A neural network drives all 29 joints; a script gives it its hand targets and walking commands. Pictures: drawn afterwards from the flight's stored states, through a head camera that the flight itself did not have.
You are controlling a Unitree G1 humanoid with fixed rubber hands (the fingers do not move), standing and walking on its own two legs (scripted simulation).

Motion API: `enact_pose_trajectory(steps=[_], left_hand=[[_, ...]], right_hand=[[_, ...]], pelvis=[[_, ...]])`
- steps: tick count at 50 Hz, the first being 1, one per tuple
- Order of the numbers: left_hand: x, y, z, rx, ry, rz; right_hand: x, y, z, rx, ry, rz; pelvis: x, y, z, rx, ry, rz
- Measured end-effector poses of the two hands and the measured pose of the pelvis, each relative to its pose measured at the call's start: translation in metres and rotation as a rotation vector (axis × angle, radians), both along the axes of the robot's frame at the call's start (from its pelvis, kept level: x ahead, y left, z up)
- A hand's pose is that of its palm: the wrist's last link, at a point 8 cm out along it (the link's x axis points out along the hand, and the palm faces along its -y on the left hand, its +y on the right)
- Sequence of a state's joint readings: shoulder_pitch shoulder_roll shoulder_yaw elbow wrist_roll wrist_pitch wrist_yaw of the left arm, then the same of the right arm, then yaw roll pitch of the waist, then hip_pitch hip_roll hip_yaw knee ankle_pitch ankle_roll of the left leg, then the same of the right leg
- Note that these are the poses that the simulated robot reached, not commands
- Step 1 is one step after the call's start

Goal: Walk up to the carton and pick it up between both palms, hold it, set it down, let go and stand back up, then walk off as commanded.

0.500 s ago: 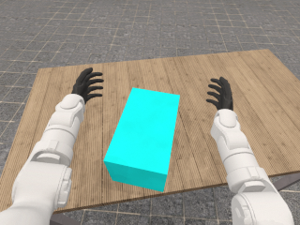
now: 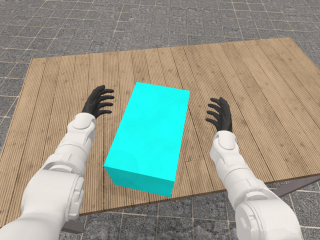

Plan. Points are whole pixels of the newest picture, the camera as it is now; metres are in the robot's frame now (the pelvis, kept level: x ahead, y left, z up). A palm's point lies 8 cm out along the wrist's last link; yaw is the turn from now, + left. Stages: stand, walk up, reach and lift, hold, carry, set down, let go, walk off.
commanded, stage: reach and lift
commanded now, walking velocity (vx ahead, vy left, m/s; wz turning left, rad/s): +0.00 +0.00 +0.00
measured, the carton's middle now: (152, 137) +0.41 +0.01 -0.04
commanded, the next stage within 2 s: none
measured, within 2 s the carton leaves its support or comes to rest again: neither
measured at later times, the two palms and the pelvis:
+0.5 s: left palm (107, 117) +0.46 +0.14 +0.00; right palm (203, 129) +0.40 -0.13 +0.00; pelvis +0.00 -0.01 -0.02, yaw +0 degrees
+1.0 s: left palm (111, 124) +0.45 +0.13 -0.02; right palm (201, 144) +0.37 -0.12 -0.03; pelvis -0.01 +0.00 -0.02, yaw +0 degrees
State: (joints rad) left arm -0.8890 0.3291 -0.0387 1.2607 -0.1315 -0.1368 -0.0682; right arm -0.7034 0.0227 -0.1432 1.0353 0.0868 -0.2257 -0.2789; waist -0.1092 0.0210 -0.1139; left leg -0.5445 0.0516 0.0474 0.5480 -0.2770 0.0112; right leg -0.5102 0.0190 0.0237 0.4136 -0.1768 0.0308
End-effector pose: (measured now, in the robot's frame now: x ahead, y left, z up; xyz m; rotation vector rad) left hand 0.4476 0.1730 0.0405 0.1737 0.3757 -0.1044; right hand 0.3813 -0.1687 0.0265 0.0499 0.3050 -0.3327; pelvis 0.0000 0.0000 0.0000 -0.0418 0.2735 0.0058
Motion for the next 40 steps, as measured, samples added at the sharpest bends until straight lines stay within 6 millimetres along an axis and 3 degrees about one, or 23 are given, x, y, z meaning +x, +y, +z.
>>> enact_pose_trajectory(steps=[7,14,19,24,27,36,40], left_hand=[[-0.012,-0.005,-0.042,0.003,0.043,0.017],[0.002,-0.015,-0.045,-0.033,-0.052,0.017],[0.011,-0.024,-0.036,-0.017,-0.092,-0.038],[0.013,-0.033,-0.038,-0.008,-0.072,-0.115],[0.012,-0.031,-0.040,-0.011,-0.070,-0.117],[0.009,-0.027,-0.055,-0.012,-0.029,-0.057],[0.005,-0.025,-0.064,-0.025,-0.004,-0.030]], right_hand=[[-0.010,-0.017,-0.035,0.033,0.041,-0.046],[-0.005,-0.022,-0.049,0.030,0.030,-0.037],[0.005,-0.007,-0.042,0.016,-0.014,0.015],[0.016,0.037,-0.028,0.013,-0.091,0.123],[0.015,0.050,-0.027,0.031,-0.107,0.080],[-0.008,0.051,-0.061,0.027,0.018,0.048],[-0.011,0.049,-0.064,0.021,0.002,0.041]], pelvis=[[-0.008,-0.009,-0.008,0.012,0.091,-0.004],[-0.009,-0.017,-0.017,0.022,0.184,-0.007],[-0.006,-0.017,-0.019,0.023,0.194,-0.007],[-0.004,-0.014,-0.019,0.021,0.196,-0.005],[-0.004,-0.010,-0.019,0.019,0.197,-0.002],[-0.006,0.000,-0.017,0.006,0.193,-0.004],[-0.009,0.002,-0.017,0.004,0.188,-0.004]])
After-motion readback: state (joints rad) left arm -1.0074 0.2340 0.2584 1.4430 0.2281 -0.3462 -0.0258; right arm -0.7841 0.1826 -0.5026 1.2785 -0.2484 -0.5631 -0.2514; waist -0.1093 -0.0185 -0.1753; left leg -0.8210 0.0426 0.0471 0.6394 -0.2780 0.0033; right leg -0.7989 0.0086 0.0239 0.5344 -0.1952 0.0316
